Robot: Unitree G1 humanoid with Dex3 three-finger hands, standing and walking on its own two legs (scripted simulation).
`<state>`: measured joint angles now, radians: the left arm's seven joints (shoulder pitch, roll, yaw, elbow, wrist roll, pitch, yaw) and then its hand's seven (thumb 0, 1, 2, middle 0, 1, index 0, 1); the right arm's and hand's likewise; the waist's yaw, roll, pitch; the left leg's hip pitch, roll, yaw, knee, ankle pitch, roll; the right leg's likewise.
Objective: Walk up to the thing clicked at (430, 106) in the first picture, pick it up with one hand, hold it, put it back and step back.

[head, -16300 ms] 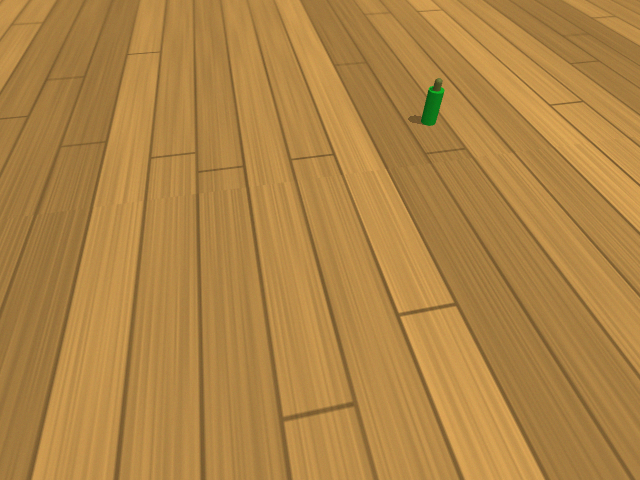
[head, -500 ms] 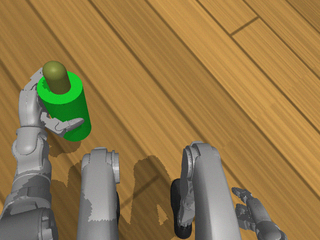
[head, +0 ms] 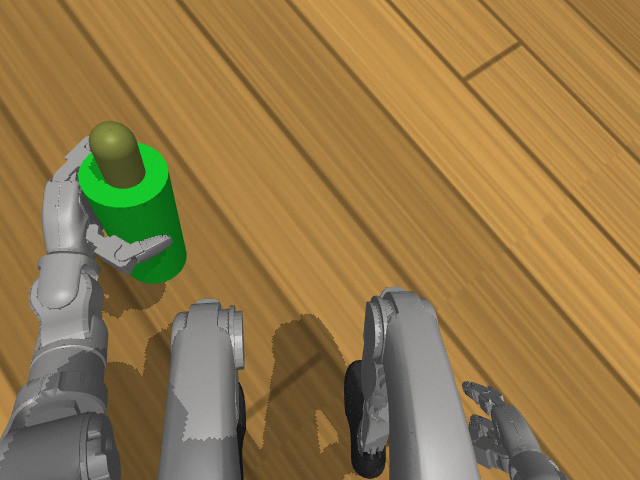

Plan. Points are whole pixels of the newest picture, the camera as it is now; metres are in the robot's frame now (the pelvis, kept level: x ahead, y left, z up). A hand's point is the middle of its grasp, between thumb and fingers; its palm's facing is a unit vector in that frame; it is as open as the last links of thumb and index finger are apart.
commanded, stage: lift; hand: left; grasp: from the side
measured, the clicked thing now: (137, 208) +0.43 +0.20 -0.04
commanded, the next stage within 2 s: none
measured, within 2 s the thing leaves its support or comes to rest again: neither
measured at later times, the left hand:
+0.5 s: hand (113, 200) +0.41 +0.20 +0.03, palm faces +0.03 -1.00 -0.04, open 11.8 cm
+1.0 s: hand (0, 123) +0.38 +0.20 +0.20, palm faces +0.07 -1.00 -0.03, open 11.8 cm
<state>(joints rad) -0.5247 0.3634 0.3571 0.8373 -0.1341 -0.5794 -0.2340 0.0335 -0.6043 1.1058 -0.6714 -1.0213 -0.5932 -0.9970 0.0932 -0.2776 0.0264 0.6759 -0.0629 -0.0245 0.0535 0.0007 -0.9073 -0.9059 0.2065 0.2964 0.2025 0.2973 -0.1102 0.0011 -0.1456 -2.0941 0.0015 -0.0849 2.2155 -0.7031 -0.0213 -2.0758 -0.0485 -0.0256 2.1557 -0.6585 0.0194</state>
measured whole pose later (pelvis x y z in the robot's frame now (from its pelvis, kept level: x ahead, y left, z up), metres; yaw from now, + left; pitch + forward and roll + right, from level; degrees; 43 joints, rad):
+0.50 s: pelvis +0.01 +0.00 +0.05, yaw +1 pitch +34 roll -3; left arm -0.37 0.32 0.30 0.57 -0.19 -0.47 -0.22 0.03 -0.61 1.11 -0.67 -1.02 -0.60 -0.99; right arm 0.11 -0.27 0.01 0.63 -0.01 -0.05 0.02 0.00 -0.92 -0.90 0.21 0.30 0.20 0.30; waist -0.08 0.01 -0.18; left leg -1.96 0.01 -0.07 2.06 -0.70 -0.02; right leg -1.95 -0.05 -0.02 2.01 -0.65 0.02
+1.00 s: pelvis +0.04 +0.00 +0.19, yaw +1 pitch +27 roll -3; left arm -0.13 0.26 0.19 0.32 -0.21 -0.32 -0.13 0.03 -0.60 1.11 -0.66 -1.03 -0.58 -1.00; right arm 0.14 -0.23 0.01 0.62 0.03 -0.08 -0.04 0.00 -0.90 -0.90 0.21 0.30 0.20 0.30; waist -0.04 0.02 -0.19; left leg -1.43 0.03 -0.05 1.60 -0.64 -0.01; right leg -1.42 -0.04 -0.04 1.54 -0.60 0.02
